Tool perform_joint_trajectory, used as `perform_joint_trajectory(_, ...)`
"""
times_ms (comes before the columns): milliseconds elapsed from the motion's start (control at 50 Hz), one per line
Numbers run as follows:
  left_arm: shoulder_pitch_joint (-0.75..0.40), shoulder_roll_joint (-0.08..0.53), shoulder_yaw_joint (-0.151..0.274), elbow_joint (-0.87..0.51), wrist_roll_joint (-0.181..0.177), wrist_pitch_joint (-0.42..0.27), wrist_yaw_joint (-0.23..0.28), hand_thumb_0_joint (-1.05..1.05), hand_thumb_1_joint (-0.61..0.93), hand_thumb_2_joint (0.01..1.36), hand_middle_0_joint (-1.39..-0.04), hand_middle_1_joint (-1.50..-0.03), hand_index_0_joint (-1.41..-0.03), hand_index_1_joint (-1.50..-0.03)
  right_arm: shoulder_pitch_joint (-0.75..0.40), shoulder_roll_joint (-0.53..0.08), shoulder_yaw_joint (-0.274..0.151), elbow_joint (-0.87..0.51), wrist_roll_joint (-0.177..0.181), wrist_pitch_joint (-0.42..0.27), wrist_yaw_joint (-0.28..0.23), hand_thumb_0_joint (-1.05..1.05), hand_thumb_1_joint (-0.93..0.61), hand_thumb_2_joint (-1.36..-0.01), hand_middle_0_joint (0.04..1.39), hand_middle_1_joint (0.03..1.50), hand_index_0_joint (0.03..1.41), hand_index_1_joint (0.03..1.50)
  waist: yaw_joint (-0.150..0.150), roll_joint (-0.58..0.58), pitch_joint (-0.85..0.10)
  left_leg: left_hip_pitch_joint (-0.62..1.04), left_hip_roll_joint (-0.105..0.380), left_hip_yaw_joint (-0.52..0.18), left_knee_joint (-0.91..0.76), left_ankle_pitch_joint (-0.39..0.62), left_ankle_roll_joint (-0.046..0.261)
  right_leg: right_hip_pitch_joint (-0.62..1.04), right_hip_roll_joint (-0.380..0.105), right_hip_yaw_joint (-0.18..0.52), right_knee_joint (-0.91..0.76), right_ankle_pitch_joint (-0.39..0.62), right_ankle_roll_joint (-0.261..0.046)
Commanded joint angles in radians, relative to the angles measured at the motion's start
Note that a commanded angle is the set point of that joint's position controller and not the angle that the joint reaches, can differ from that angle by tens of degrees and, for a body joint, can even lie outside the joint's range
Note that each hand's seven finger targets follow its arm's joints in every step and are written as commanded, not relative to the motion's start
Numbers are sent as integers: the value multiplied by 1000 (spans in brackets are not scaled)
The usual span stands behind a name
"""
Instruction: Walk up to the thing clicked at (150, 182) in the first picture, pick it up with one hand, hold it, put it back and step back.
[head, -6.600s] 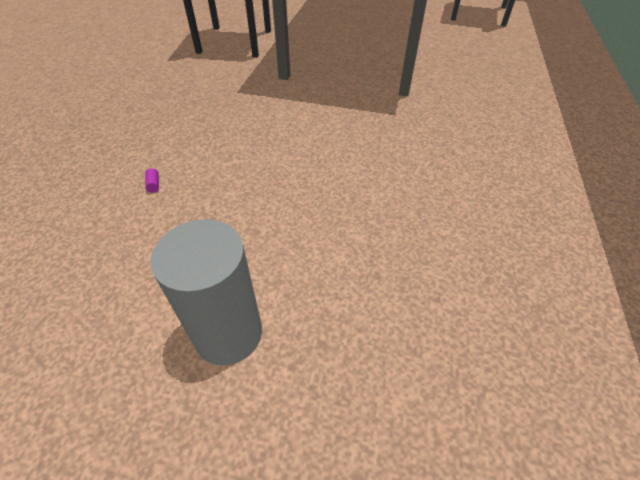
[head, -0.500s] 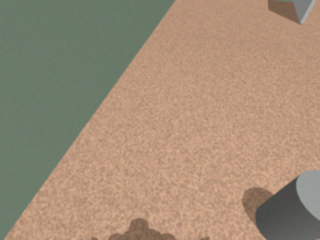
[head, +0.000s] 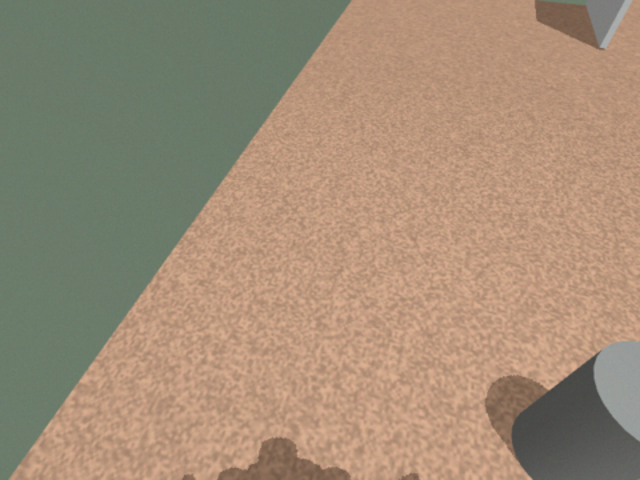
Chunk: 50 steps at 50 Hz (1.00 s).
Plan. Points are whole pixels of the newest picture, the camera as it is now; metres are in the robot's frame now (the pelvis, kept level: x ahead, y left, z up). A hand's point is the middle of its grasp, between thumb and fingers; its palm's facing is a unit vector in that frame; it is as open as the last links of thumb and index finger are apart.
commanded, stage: stand
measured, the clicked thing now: out of the picture +0.73 -1.47 -0.75
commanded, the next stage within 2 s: walk up in 0.24 s
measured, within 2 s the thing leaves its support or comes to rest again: neither
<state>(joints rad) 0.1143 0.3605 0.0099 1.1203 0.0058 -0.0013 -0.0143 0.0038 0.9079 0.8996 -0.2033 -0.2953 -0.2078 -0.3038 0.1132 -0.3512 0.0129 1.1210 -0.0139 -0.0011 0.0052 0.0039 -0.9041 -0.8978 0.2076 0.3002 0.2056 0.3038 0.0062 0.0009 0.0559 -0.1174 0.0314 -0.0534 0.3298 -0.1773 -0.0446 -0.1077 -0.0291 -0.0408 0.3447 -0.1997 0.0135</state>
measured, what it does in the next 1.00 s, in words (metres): walks ahead: right foot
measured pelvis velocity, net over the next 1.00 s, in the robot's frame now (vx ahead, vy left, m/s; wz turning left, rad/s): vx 0.21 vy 0.00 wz -0.11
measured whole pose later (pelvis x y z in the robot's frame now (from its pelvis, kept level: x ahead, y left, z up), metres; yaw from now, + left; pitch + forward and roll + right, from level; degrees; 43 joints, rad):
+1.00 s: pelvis +0.21 +0.00 -0.04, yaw -6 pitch -6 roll +1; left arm 0.24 0.37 0.08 0.85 0.01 -0.03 -0.07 0.00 0.91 0.90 -0.20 -0.30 -0.21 -0.30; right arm 0.26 -0.40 -0.07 0.83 -0.02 -0.02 0.02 0.01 -0.90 -0.90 0.21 0.30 0.21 0.30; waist -0.01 0.06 0.16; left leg -0.10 0.06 0.07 0.96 -0.55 0.02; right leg -0.43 -0.01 -0.06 0.77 -0.24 -0.05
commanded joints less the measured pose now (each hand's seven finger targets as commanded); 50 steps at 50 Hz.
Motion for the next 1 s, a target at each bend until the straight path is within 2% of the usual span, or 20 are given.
perform_joint_trajectory(0, -34, 218, 38, -56, 1, -23, 16, 0, 900, 900, -200, -300, -200, -300, -29, -216, -40, -52, 5, -26, -17, 0, -900, -900, 200, 300, 200, 300, 2, 6, -77, -6, 87, -60, -45, 168, 48, 24, -106, 80, -56, 122, -31)
perform_joint_trajectory(200, -28, 217, 36, -57, 1, -24, 16, 0, 900, 900, -200, -300, -200, -300, -32, -218, -43, -57, 4, -23, -16, 0, -900, -900, 200, 300, 200, 300, 0, 5, -87, 5, 86, -56, -38, 158, 51, 21, -109, 87, -64, 118, -35)
perform_joint_trajectory(240, 52, 279, 107, -100, 29, -32, -14, 0, 900, 900, -200, -300, -200, -300, 55, -287, -102, -94, -20, -40, 11, 0, -900, -900, 200, 300, 200, 300, 13, 0, -121, -101, 45, -80, 36, -468, 132, 38, -86, 116, 28, -491, -101)
perform_joint_trajectory(300, 88, 287, 125, -123, 28, -31, -22, 0, 900, 900, -200, -300, -200, -300, -47, -242, -101, -160, -26, -38, 24, 0, -900, -900, 200, 300, 200, 300, 60, -58, 89, -368, -1, -21, 133, -388, 99, 7, -160, 229, -69, -565, -149)
perform_joint_trajectory(340, 154, 331, 145, -131, 35, -45, -17, 0, 900, 900, -200, -300, -200, -300, -77, -221, -106, -192, -28, -49, 25, 0, -900, -900, 200, 300, 200, 300, 106, -170, 114, -497, 7, 48, 390, -253, 63, 122, -321, 389, -196, -377, -245)
perform_joint_trajectory(380, 170, 330, 151, -148, 37, -51, -19, 0, 900, 900, -200, -300, -200, -300, -64, -222, -107, -210, -25, -60, 29, 0, -900, -900, 200, 300, 200, 300, 93, -129, 78, -503, 32, 28, 367, -313, 73, 193, -321, 361, -150, -135, -264)
perform_joint_trajectory(420, 100, 334, 145, -192, 46, -46, -26, 0, 900, 900, -200, -300, -200, -300, -8, -215, -119, -216, -22, -67, 41, 0, -900, -900, 200, 300, 200, 300, 50, -170, 59, -309, 41, 29, 284, -328, 86, 23, -282, 270, -138, -245, -239)
perform_joint_trajectory(460, -41, 295, 128, -244, 30, -34, -35, 0, 900, 900, -200, -300, -200, -300, 201, -228, -145, -150, -21, -79, 39, 0, -900, -900, 200, 300, 200, 300, -83, -143, 29, 12, 9, 80, 94, -105, 74, -192, -175, 102, 37, -234, -160)
perform_joint_trajectory(480, -61, 226, 107, -268, 28, -27, -36, 0, 900, 900, -200, -300, -200, -300, 355, -274, -172, -101, -25, -81, 25, 0, -900, -900, 200, 300, 200, 300, -156, 43, -22, 239, 7, 21, 47, -56, 48, -356, -75, 11, 301, -262, -105)
perform_joint_trajectory(500, -25, 136, 82, -289, 18, -27, -35, 0, 900, 900, -200, -300, -200, -300, 452, -391, -205, -94, -43, -85, 8, 0, -900, -900, 200, 300, 200, 300, -192, 341, -34, 345, 247, -410, -136, -287, 92, -599, 107, -10, 652, -403, -57)
perform_joint_trajectory(520, 44, 201, 94, -260, 15, -16, -22, 0, 900, 900, -200, -300, -200, -300, 337, -409, -200, -151, -33, -87, 5, 0, -900, -900, 200, 300, 200, 300, -136, 182, -48, 253, 339, -602, -195, -443, 157, -585, 98, 160, 732, -376, -66)
perform_joint_trajectory(560, 106, 255, 90, -241, 1, -24, -21, 0, 900, 900, -200, -300, -200, -300, 176, -357, -180, -214, -15, -85, 6, 0, -900, -900, 200, 300, 200, 300, -53, 102, 21, 145, 329, -428, -138, -320, 235, -550, -1, 221, 740, -252, -82)
perform_joint_trajectory(600, 177, 247, 97, -208, 0, -28, -25, 0, 900, 900, -200, -300, -200, -300, 135, -269, -147, -249, -9, -94, 5, 0, -900, -900, 200, 300, 200, 300, 1, 114, 40, 138, 236, -203, -97, -31, 194, -497, -20, 195, 681, -166, -64)
perform_joint_trajectory(700, 126, 214, 87, -259, 2, -25, -40, 0, 900, 900, -200, -300, -200, -300, 225, -279, -150, -268, 0, -100, -1, 0, -900, -900, 200, 300, 200, 300, -31, 142, 69, 144, 222, -41, -66, 418, 219, -462, -14, 142, 528, -77, -18)
perform_joint_trajectory(780, 112, 191, 85, -300, -4, -15, -61, 0, 900, 900, -200, -300, -200, -300, 95, -278, -161, -351, -8, -94, 9, 0, -900, -900, 200, 300, 200, 300, -15, 207, 71, 79, 197, 153, -31, 340, 199, -358, -70, 20, 335, 53, -31)
perform_joint_trajectory(880, 198, 221, 117, -290, 8, -21, -64, 0, 900, 900, -200, -300, -200, -300, 112, -288, -162, -390, -4, -75, 2, 0, -900, -900, 200, 300, 200, 300, 27, 68, -1, -115, 197, 141, 213, 188, 187, -29, -9, -19, 322, 18, -71)
perform_joint_trajectory(920, 404, 305, 161, -252, 8, -43, -38, 0, 900, 900, -200, -300, -200, -300, 183, -218, -130, -398, 0, -66, 6, 0, -900, -900, 200, 300, 200, 300, 122, -202, -134, -284, 63, 189, 673, 47, 142, 244, -31, 145, 197, -199, -130)
perform_joint_trajectory(940, 433, 379, 178, -277, 6, -48, -21, 0, 900, 900, -200, -300, -200, -300, 206, -178, -111, -417, 4, -57, 13, 0, -900, -900, 200, 300, 200, 300, 127, -376, -110, -450, -100, 183, 924, -349, 90, 234, -259, 579, 14, -329, -237)
perform_joint_trajectory(960, 391, 378, 171, -301, -9, -51, -22, 0, 900, 900, -200, -300, -200, -300, 203, -252, -125, -424, 2, -47, 14, 0, -900, -900, 200, 300, 200, 300, 97, -263, -90, -483, -62, 35, 946, -399, 78, 153, -341, 866, -117, -437, -315)
perform_joint_trajectory(980, 334, 376, 171, -314, -20, -51, -17, 0, 900, 900, -200, -300, -200, -300, 172, -283, -133, -421, -4, -46, 11, 0, -900, -900, 200, 300, 200, 300, 85, -207, -35, -479, -19, -1, 950, -394, 78, 54, -350, 888, -154, -534, -333)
